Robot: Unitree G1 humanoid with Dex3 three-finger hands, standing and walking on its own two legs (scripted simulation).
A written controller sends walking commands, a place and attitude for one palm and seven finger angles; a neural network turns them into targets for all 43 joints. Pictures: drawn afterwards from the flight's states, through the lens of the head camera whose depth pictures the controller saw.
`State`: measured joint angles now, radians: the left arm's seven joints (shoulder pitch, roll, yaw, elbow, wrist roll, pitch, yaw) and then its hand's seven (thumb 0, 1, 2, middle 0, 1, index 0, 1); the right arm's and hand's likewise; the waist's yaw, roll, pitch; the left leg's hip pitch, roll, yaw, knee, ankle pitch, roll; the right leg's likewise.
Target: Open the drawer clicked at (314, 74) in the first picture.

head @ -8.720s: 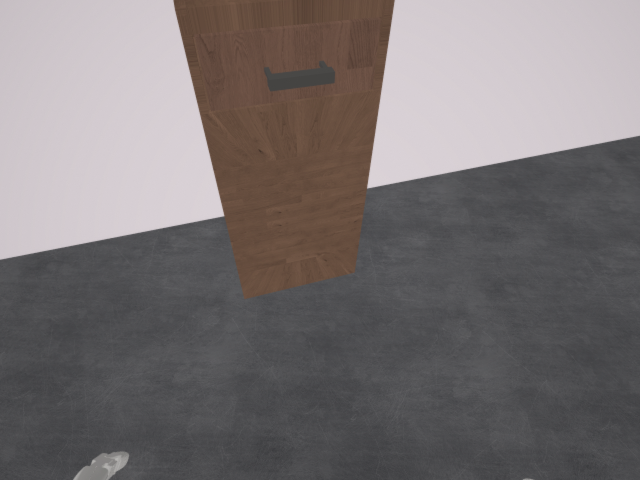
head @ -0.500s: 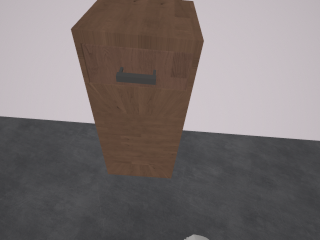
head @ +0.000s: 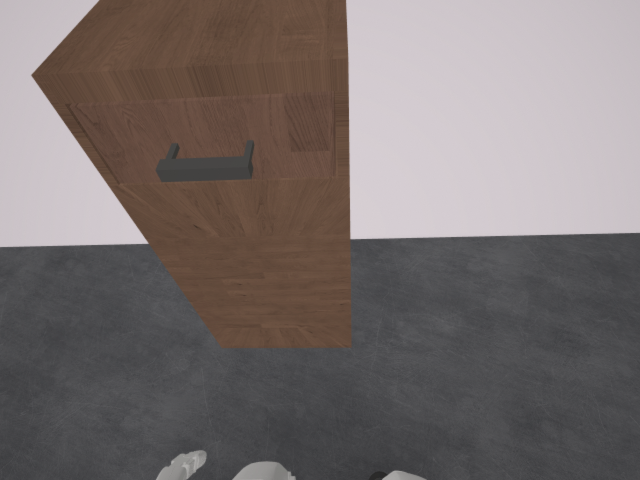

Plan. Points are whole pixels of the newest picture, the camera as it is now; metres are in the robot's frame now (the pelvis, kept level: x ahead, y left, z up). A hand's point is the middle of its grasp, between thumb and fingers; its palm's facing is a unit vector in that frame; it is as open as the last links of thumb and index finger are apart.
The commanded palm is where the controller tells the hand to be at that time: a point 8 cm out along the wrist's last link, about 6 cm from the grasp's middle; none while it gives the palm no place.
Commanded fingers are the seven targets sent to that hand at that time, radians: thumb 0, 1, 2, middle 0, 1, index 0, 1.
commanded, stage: come to a stop and stand still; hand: left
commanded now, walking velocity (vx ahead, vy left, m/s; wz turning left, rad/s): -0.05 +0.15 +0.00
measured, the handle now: (208, 158) +0.55 +0.20 +0.08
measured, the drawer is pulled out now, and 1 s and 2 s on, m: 0.00 0.00 0.00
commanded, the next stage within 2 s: look again from close up in 1.28 s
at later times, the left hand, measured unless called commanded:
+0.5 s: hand out of the picture -0.08 +0.25 -0.17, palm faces +0.11 -0.98 -0.19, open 7.4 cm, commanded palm none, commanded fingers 0.00 0.90 0.90 -0.20 -0.30 -0.20 -0.30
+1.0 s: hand out of the picture +0.00 +0.16 -0.16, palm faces +0.07 -0.97 -0.24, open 7.2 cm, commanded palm none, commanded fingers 0.00 0.90 0.90 -0.20 -0.30 -0.20 -0.30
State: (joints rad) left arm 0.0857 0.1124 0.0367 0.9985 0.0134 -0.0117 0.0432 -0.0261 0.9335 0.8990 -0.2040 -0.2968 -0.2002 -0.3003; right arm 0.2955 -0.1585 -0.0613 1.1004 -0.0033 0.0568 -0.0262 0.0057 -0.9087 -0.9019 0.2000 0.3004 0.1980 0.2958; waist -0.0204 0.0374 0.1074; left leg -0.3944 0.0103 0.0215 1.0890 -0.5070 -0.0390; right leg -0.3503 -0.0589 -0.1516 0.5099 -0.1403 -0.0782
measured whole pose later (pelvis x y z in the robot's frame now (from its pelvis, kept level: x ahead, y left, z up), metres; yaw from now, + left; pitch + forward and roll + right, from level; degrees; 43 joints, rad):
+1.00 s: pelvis -0.04 -0.02 +0.00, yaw +1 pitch -1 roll +0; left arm 0.21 0.14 0.03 1.12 0.00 -0.02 0.05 0.00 0.96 0.90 -0.20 -0.30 -0.20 -0.30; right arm 0.34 -0.14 -0.02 1.16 -0.01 0.01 -0.04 0.00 -0.91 -0.90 0.20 0.30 0.20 0.30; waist -0.02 0.06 0.02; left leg -0.18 0.08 0.03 0.48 -0.25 -0.03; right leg -0.15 0.04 -0.12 0.46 -0.31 -0.07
